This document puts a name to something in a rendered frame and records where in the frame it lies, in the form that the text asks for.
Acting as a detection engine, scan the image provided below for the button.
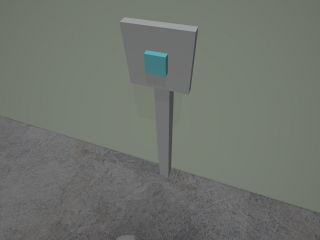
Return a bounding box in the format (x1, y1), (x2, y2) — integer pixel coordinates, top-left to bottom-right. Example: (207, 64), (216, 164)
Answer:
(144, 50), (168, 77)

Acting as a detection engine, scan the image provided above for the panel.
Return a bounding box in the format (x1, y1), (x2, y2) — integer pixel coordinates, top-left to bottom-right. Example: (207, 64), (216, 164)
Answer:
(119, 17), (198, 178)

